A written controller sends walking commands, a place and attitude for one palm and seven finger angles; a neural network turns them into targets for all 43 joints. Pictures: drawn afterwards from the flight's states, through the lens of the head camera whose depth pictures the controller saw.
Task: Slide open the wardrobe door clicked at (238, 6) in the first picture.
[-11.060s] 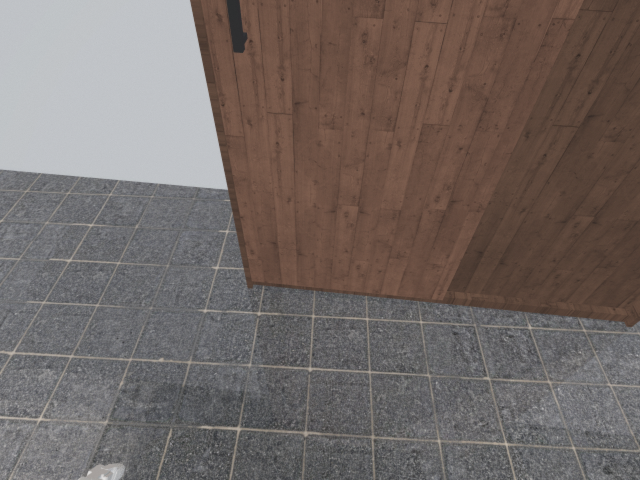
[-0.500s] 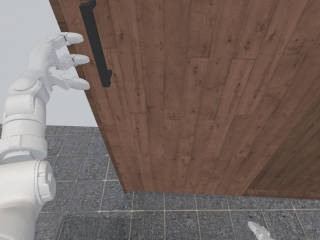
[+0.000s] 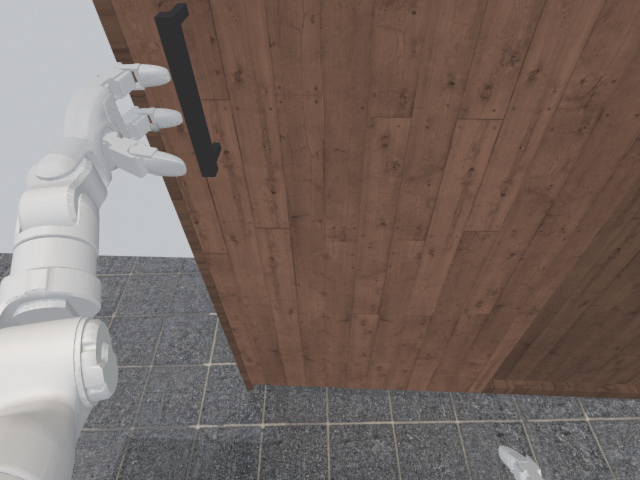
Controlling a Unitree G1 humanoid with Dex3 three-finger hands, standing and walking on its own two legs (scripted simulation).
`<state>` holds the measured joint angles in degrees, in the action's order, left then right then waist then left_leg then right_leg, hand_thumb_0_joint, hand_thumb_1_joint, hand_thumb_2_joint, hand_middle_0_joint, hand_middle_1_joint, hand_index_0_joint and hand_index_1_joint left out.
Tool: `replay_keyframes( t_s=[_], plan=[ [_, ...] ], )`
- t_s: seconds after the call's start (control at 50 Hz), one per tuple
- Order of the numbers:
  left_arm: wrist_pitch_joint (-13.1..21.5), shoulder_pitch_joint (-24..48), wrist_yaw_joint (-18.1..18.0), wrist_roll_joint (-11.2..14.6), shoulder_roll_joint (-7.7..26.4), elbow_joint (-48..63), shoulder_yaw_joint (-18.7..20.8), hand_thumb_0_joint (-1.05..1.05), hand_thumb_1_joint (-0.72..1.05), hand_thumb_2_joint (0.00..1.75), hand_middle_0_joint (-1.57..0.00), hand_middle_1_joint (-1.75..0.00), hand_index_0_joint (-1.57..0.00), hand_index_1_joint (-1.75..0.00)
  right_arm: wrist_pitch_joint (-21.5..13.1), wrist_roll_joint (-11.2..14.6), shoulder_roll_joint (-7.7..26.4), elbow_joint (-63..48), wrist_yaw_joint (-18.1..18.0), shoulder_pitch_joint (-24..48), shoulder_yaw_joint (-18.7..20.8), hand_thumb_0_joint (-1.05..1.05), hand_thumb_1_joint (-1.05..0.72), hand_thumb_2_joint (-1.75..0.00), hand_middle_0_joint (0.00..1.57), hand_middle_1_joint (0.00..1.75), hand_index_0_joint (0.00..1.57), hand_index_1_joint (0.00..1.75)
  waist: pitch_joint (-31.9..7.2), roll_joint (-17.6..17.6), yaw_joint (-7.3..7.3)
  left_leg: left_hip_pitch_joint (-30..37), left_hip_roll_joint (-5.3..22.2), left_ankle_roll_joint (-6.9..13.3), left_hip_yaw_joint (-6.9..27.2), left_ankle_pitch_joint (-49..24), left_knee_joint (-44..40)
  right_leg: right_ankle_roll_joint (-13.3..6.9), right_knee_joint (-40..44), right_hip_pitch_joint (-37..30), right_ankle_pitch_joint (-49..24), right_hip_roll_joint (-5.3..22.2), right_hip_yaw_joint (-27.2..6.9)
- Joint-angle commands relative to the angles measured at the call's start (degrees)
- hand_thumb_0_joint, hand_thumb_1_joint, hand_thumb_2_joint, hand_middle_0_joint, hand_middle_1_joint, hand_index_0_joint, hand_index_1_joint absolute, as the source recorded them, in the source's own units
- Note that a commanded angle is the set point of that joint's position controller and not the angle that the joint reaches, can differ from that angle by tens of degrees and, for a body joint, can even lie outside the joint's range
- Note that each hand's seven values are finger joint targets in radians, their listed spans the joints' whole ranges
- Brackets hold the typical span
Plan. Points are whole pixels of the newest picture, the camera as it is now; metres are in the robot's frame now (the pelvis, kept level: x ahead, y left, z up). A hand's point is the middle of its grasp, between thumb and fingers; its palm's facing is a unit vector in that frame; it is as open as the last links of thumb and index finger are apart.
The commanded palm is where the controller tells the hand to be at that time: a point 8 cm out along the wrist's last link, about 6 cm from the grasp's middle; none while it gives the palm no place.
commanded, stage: feel for the door with the fingertips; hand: left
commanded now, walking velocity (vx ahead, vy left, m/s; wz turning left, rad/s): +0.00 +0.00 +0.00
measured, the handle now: (196, 98) +0.51 +0.17 +0.25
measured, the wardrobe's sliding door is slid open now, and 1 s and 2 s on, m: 0.00 0.00 0.00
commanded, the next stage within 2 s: slide the fingers in behind the handle in 0.32 s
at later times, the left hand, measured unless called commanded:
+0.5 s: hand (166, 117) +0.46 +0.20 +0.25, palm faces +0.00 -1.00 -0.01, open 14.0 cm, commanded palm +0.43 +0.25 +0.24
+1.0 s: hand (169, 131) +0.43 +0.19 +0.24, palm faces +0.01 -1.00 -0.02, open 14.0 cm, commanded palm +0.42 +0.24 +0.24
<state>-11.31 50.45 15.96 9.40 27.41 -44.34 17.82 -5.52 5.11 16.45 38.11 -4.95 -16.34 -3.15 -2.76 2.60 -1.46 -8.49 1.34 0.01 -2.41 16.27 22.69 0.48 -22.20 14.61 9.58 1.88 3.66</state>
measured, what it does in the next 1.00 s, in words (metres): stands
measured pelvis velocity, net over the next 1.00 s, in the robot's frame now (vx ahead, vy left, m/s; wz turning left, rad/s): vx -0.01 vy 0.00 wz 0.01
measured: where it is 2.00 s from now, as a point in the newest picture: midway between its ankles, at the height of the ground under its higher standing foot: outside the picture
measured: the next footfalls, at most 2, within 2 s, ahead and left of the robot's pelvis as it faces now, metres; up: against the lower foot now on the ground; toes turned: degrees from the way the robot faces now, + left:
none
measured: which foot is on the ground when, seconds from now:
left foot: down 0.00-1.00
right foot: down 0.00-1.00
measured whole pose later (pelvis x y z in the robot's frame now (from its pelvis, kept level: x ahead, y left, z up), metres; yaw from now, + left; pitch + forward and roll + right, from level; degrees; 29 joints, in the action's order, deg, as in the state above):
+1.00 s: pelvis -0.01 +0.00 +0.00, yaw +1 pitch +2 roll +0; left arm -12.4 52.6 12.7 9.3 23.8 -44.5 14.8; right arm -5.7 4.8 15.5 37.5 -5.0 -12.7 -3.8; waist -2.5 2.3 -0.6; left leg -8.9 0.8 0.1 -1.7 15.6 22.9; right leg 0.5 -22.4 14.7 9.2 2.5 4.2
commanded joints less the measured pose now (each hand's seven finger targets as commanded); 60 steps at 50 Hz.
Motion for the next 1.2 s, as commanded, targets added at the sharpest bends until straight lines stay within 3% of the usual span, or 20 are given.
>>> replay_keyframes(
  t_s=[0.0, 0.04, 0.08, 0.12, 0.16, 0.22, 0.3, 0.36, 0.44, 0.54, 0.6, 0.66, 0.8, 0.88, 0.92, 0.96, 1.0, 1.06, 1.12, 1.18],
  plan=[
    [3.9, 31.2, -0.2, 0.7, 13.4, 9.2, 1.7, 0.0, -0.5, 0.3, -0.3, -1.2, -0.3, -1.2, -2.5, -0.3, 7.4, -6.6, -0.9, 1.7, 2.7, 0.0, -0.9, -0.9, 0.2, 0.3, 0.2, 0.3, -15.5, -0.6, -1.14, 0.8, -0.8, 1.6, 1.6, -16.9, -1.5, -2.4, 0.0, -8.5, -15.5, -0.9, -1.3],
    [5.1, 33.6, -0.6, 0.6, 13.8, 10.3, 1.5, 0.0, -0.5, 0.3, -0.3, -1.2, -0.3, -1.2, -2.4, -0.5, 7.3, -6.7, -0.8, 1.5, 2.6, 0.0, -0.9, -0.9, 0.2, 0.3, 0.2, 0.3, -16.7, 0.3, -1.25, 1.3, -0.9, 1.6, 1.7, -17.9, -1.5, -2.5, -0.1, -9.2, -16.1, -0.8, -1.4],
    [5.8, 34.0, -0.7, 0.8, 13.2, 8.5, 1.6, 0.0, -0.5, 0.3, -0.3, -1.2, -0.3, -1.2, -2.6, -0.6, 7.3, -6.3, -0.9, 1.1, 2.7, 0.0, -0.9, -0.9, 0.2, 0.3, 0.2, 0.3, -16.7, -2.4, -1.38, 0.9, -0.8, 1.6, 1.9, -17.6, -1.4, -2.4, -0.2, -9.3, -16.3, -1.0, -1.3],
    [6.3, 33.2, -0.8, 0.4, 14.8, 6.4, 2.5, 0.0, -0.5, 0.3, -0.3, -1.2, -0.3, -1.2, -2.3, -0.7, 7.6, -6.2, -1.0, 0.7, 2.6, 0.0, -0.9, -0.9, 0.2, 0.3, 0.2, 0.3, -16.5, -2.2, -0.96, 0.5, -0.7, 1.6, 1.9, -17.2, -1.7, -2.5, -0.2, -9.5, -15.5, -0.8, -1.4],
    [6.6, 36.3, -1.0, -0.3, 14.2, 4.7, 1.3, 0.0, -0.5, 0.3, -0.3, -1.2, -0.3, -1.2, -2.4, -0.6, 7.5, -5.9, -1.1, 0.3, 2.5, 0.0, -0.9, -0.9, 0.2, 0.3, 0.2, 0.3, -15.2, -1.2, -1.83, -0.4, -0.7, 1.6, 1.9, -15.9, -1.9, -2.3, -0.1, -8.3, -14.5, -0.8, -1.4],
    [8.1, 36.9, -1.4, -0.8, 16.0, 5.6, 2.8, 0.0, -0.5, 0.3, -0.3, -1.2, -0.3, -1.2, -2.7, -0.9, 7.6, -5.9, -0.9, -0.8, 2.7, 0.0, -0.9, -0.9, 0.2, 0.3, 0.2, 0.3, -18.7, 0.7, -1.1, 1.2, -0.7, 1.4, 2.0, -18.5, -1.5, -2.6, -0.5, -9.9, -16.2, -0.8, -1.5],
    [8.8, 36.3, -0.8, -0.8, 16.8, 2.7, 3.8, 0.0, -0.5, 0.3, -0.3, -1.2, -0.3, -1.2, -2.8, -0.9, 7.9, -5.4, -0.9, -2.0, 2.9, 0.0, -0.9, -0.9, 0.2, 0.3, 0.2, 0.3, -18.3, -2.6, -1.38, -0.2, -0.5, 1.6, 1.6, -18.9, -1.6, -2.4, -0.8, -10.6, -18.0, -1.0, -1.6],
    [9.5, 35.6, -0.2, -0.7, 15.3, 7.4, 2.7, 0.0, -0.5, 0.3, -0.3, -1.2, -0.3, -1.2, -2.9, -0.9, 7.6, -6.3, -0.4, -1.8, 3.1, 0.0, -0.9, -0.9, 0.2, 0.3, 0.2, 0.3, -20.7, 1.2, -0.85, 2.0, -0.4, 1.3, 1.5, -23.0, -1.2, -2.6, -1.2, -11.4, -20.5, -1.1, -1.6],
    [8.2, 30.9, -0.1, 0.4, 16.9, 6.7, 5.6, 0.0, -0.5, 0.3, -0.3, -1.2, -0.3, -1.2, -2.8, -0.9, 8.1, -6.1, -0.2, -1.7, 3.4, 0.0, -0.9, -0.9, 0.2, 0.3, 0.2, 0.3, -18.7, -2.6, -0.03, 0.5, -0.2, 1.5, 1.3, -21.8, -1.7, -2.5, -0.8, -11.8, -20.0, -1.4, -1.2],
    [6.6, 28.2, -0.2, 0.3, 15.9, 13.6, 5.0, 0.0, -0.5, 0.3, -0.3, -1.2, -0.3, -1.2, -2.5, -0.8, 7.7, -7.6, 0.4, 0.0, 3.5, 0.0, -0.9, -0.9, 0.2, 0.3, 0.2, 0.3, -19.5, 1.2, 0.79, 1.8, -0.4, 1.5, 0.9, -23.5, -1.6, -2.7, -0.8, -12.3, -20.7, -1.3, -1.3],
    [5.4, 26.0, -0.1, 1.1, 15.3, 15.4, 5.4, 0.0, -0.5, 0.3, -0.3, -1.2, -0.3, -1.2, -2.5, -0.7, 7.6, -8.0, 0.4, 0.8, 3.5, 0.0, -0.9, -0.9, 0.2, 0.3, 0.2, 0.3, -19.0, -1.3, 0.93, 1.6, -0.3, 1.5, 1.0, -23.0, -1.9, -2.7, -0.8, -12.4, -20.4, -1.5, -1.0],
    [4.4, 27.2, -0.2, 1.1, 13.8, 17.5, 3.6, 0.0, -0.5, 0.3, -0.3, -1.2, -0.3, -1.2, -2.4, -0.5, 7.3, -8.0, 0.3, 2.0, 3.3, 0.0, -0.9, -0.9, 0.2, 0.3, 0.2, 0.3, -17.0, 0.6, 0.37, 2.0, -0.4, 1.4, 1.1, -21.7, -2.0, -2.6, -0.2, -10.8, -18.9, -1.5, -1.0],
    [2.1, 29.9, -1.4, 1.6, 9.4, 17.0, -0.2, 0.0, -0.5, 0.3, -0.3, -1.2, -0.3, -1.2, -2.2, -0.2, 6.6, -7.8, -0.5, 4.5, 2.4, 0.0, -0.9, -0.9, 0.2, 0.3, 0.2, 0.3, -14.1, 0.4, -0.74, 1.7, -0.8, 1.4, 1.7, -15.4, -2.4, -2.6, 0.7, -7.7, -13.0, -1.3, -1.1],
    [2.4, 33.9, -2.4, 1.4, 8.0, 14.5, -1.8, 0.0, -0.5, 0.3, -0.3, -1.2, -0.3, -1.2, -2.3, -0.3, 6.4, -6.9, -0.9, 4.7, 2.0, 0.0, -0.9, -0.9, 0.2, 0.3, 0.2, 0.3, -13.8, -0.6, -1.51, 1.7, -0.9, 1.3, 2.2, -14.3, -2.3, -2.5, 0.9, -6.9, -11.7, -1.2, -1.0],
    [3.0, 33.5, -3.1, 1.1, 9.8, 11.7, -0.3, 0.0, -0.5, 0.3, -0.3, -1.2, -0.3, -1.2, -2.2, -0.6, 6.6, -6.5, -1.0, 4.1, 2.1, 0.0, -0.9, -0.9, 0.2, 0.3, 0.2, 0.3, -15.0, -3.1, -1.1, 1.5, -0.8, 1.4, 2.4, -14.7, -2.2, -2.4, 0.7, -8.1, -12.0, -1.0, -1.0],
    [3.7, 35.1, -3.4, 0.8, 8.2, 11.3, -1.3, 0.0, -0.5, 0.3, -0.3, -1.2, -0.3, -1.2, -2.3, -0.7, 6.1, -6.8, -0.9, 4.3, 1.9, 0.0, -0.9, -0.9, 0.2, 0.3, 0.2, 0.3, -16.1, -1.0, -1.0, 1.7, -1.1, 1.4, 2.3, -15.8, -1.8, -2.5, 0.0, -8.2, -13.7, -0.9, -1.3],
    [4.3, 36.3, -3.6, 0.3, 8.7, 9.4, -1.5, 0.0, -0.5, 0.3, -0.3, -1.2, -0.3, -1.2, -2.3, -0.8, 6.2, -6.3, -0.8, 3.5, 1.8, 0.0, -0.9, -0.9, 0.2, 0.3, 0.2, 0.3, -16.1, -2.1, -1.53, 1.0, -1.1, 1.5, 2.2, -15.5, -1.8, -2.4, 0.1, -8.6, -14.1, -0.8, -1.4],
    [5.9, 35.4, -3.0, 0.3, 9.8, 10.6, -0.3, 0.0, -0.5, 0.3, -0.3, -1.2, -0.3, -1.2, -2.3, -0.8, 6.2, -6.9, -0.6, 3.5, 2.0, 0.0, -0.9, -0.9, 0.2, 0.3, 0.2, 0.3, -18.7, -1.5, -0.7, 1.6, -1.1, 1.6, 2.0, -17.9, -1.6, -2.6, -0.5, -10.9, -16.9, -0.8, -1.6],
    [5.9, 31.4, -2.4, 0.8, 10.7, 8.6, 1.2, 0.0, -0.5, 0.3, -0.3, -1.2, -0.3, -1.2, -2.1, -0.7, 6.4, -7.0, -0.4, 3.2, 2.2, 0.0, -0.9, -0.9, 0.2, 0.3, 0.2, 0.3, -18.1, -3.8, 0.17, 0.4, -0.9, 1.7, 1.8, -18.2, -1.7, -2.5, -0.5, -11.8, -17.5, -0.9, -1.4],
    [5.2, 32.5, -2.5, 0.5, 10.3, 8.6, 0.6, 0.0, -0.5, 0.3, -0.3, -1.2, -0.3, -1.2, -1.9, -0.5, 6.5, -6.8, -0.4, 2.9, 2.3, 0.0, -0.9, -0.9, 0.2, 0.3, 0.2, 0.3, -16.3, -2.1, -0.38, -0.4, -0.8, 1.7, 1.5, -16.8, -2.0, -2.4, -0.2, -10.3, -16.3, -0.9, -1.5]
  ],
)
